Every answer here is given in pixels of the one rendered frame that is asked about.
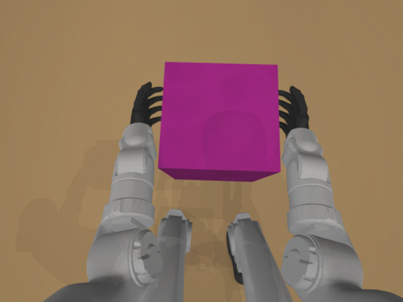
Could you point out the robot left forearm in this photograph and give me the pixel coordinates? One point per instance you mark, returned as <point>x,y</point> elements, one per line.
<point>130,205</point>

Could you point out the robot left hand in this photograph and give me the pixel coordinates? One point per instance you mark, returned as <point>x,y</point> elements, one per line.
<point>141,111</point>

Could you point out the robot left shin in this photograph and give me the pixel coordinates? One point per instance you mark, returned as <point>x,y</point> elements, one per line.
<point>174,212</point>

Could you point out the robot right hand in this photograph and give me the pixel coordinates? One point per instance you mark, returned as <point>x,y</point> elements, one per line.
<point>297,116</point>

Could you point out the robot right foot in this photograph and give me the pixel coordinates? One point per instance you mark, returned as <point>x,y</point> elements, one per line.
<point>237,276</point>

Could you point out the carton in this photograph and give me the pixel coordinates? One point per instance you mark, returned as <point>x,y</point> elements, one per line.
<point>220,122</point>

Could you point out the robot right forearm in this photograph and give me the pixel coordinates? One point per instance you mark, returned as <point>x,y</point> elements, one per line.
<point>311,202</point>

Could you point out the right robot upper arm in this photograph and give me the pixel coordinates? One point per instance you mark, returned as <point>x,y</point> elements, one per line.
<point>323,270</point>

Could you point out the left robot upper arm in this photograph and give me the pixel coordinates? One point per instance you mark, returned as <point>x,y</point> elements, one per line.
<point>121,265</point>

